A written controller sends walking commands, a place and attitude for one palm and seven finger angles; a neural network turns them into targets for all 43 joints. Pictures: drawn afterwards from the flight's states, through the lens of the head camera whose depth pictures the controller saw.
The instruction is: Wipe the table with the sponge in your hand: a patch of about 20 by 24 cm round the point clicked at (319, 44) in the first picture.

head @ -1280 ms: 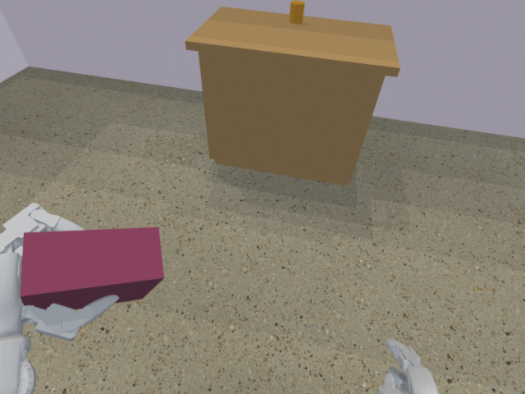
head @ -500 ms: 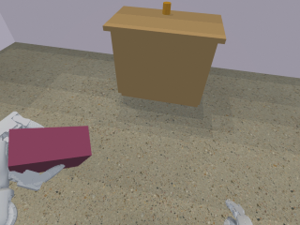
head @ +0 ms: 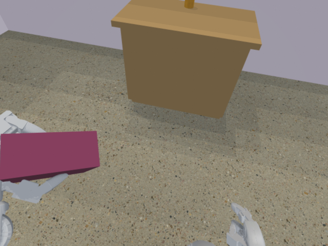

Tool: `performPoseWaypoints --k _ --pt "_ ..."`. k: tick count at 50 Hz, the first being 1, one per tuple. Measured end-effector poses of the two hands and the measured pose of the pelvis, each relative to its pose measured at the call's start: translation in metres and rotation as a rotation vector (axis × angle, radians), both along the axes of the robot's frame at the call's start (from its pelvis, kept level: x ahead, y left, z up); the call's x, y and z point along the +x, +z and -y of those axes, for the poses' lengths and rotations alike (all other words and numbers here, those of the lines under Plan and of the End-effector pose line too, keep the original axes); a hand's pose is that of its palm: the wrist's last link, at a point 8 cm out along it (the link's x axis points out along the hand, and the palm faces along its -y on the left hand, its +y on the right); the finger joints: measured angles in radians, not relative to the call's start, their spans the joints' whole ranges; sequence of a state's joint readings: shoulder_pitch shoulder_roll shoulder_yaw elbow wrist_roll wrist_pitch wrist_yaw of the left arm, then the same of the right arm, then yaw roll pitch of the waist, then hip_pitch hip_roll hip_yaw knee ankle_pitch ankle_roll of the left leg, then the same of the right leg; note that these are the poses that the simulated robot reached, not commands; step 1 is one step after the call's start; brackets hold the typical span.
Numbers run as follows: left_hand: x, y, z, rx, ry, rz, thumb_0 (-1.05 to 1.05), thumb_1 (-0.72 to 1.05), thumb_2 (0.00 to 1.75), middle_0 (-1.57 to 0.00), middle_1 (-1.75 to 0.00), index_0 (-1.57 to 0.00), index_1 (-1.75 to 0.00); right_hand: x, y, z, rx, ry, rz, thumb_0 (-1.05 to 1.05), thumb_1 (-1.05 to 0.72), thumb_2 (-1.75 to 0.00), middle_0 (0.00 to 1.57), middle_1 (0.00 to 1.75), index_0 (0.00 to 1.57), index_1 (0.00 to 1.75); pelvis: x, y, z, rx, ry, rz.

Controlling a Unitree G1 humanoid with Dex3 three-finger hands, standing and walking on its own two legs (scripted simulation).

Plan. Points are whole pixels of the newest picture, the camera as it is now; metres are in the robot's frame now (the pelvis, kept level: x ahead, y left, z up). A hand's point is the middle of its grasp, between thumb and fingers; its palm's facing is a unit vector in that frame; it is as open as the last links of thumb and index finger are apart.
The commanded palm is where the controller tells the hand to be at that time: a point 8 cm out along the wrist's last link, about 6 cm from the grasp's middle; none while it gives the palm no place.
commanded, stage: walk to a spot facing it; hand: left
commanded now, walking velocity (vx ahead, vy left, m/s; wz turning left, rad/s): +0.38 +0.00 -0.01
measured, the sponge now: (65, 156) +0.24 +0.20 +0.16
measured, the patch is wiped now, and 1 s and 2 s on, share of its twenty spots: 0.00 0.00 0.00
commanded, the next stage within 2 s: turn to face it in 1.60 s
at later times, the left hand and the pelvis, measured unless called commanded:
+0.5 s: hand (102, 98) +0.36 +0.17 +0.19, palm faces +0.39 -0.77 -0.50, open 10.1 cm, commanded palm +0.30 +0.22 +0.18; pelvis +0.16 -0.07 +0.00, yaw +3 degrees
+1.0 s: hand (98, 52) +0.50 +0.21 +0.21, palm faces +0.48 -0.75 -0.46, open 10.0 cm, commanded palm +0.44 +0.25 +0.18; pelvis +0.32 -0.04 +0.00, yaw +6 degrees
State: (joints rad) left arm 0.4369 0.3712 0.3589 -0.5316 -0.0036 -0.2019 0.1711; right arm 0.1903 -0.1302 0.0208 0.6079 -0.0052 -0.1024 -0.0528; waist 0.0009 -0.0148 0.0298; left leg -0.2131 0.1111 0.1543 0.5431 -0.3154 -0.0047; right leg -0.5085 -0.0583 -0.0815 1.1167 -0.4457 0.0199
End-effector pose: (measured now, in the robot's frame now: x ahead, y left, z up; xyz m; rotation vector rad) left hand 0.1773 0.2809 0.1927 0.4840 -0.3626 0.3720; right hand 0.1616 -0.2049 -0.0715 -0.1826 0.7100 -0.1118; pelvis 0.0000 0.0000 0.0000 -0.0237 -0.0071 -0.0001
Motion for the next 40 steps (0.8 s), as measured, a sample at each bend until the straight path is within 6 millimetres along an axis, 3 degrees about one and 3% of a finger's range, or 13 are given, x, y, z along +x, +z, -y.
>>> performPoseWaypoints --k 6,11,14,18,24,30,35,40 --pt "0.042 0.007 0.026 0.052 -0.035 -0.052 -0.01 -0.49 0.97 -0.75 -1.32 -0.76 -1.33 0.03 -0.009 0.007 0.057 -0.008 -0.02 0.0 -0.9 -0.9 0.2 0.3 0.2 0.3 0.044 0.003 0.017 0.002 -0.013 -0.005" --pt "0.081 -0.006 0.045 0.124 0.016 -0.083 -0.01 -0.49 0.97 -0.75 -1.32 -0.76 -1.33 0.063 -0.045 0.041 0.063 -0.014 -0.073 0.0 -0.9 -0.9 0.2 0.3 0.2 0.3 0.085 -0.02 0.045 0.017 0.015 0.015" --pt "0.099 -0.017 0.057 0.074 0.036 -0.085 -0.01 -0.49 0.97 -0.75 -1.32 -0.76 -1.33 0.083 -0.058 0.066 0.027 -0.003 -0.127 0.01 -0.9 -0.9 0.2 0.3 0.2 0.3 0.098 -0.025 0.055 0.024 0.021 0.033" --pt "0.116 -0.02 0.072 0.043 0.018 -0.129 -0.01 -0.49 0.98 -0.75 -1.32 -0.76 -1.33 0.107 -0.044 0.095 -0.013 -0.023 -0.137 0.01 -0.91 -0.9 0.2 0.3 0.2 0.3 0.118 -0.015 0.062 0.038 0.02 0.03" --pt "0.141 0.009 0.079 0.102 -0.01 -0.091 -0.01 -0.49 0.98 -0.75 -1.32 -0.76 -1.33 0.143 -0.017 0.117 -0.069 -0.032 -0.121 0.01 -0.91 -0.9 0.2 0.3 0.19 0.3 0.152 0.001 0.07 0.047 0.048 0.004" --pt "0.167 0.021 0.063 0.109 0.049 -0.04 -0.01 -0.49 0.98 -0.75 -1.32 -0.76 -1.33 0.184 -0.007 0.11 -0.081 -0.012 -0.106 0.01 -0.91 -0.9 0.19 0.3 0.19 0.3 0.193 0.005 0.065 0.055 0.072 -0.008" --pt "0.193 0.002 0.038 0.019 0.123 -0.029 -0.01 -0.49 0.98 -0.75 -1.32 -0.76 -1.33 0.226 -0.01 0.084 -0.087 0.023 -0.102 0.01 -0.91 -0.9 0.19 0.3 0.19 0.3 0.233 -0.002 0.051 0.051 0.084 -0.004" --pt "0.236 -0.016 0.021 -0.028 0.122 0.039 -0.01 -0.49 0.98 -0.75 -1.32 -0.76 -1.33 0.276 -0.019 0.049 -0.072 0.055 -0.042 0.01 -0.91 -0.9 0.2 0.3 0.19 0.3 0.263 -0.019 0.035 0.064 0.091 0.021"
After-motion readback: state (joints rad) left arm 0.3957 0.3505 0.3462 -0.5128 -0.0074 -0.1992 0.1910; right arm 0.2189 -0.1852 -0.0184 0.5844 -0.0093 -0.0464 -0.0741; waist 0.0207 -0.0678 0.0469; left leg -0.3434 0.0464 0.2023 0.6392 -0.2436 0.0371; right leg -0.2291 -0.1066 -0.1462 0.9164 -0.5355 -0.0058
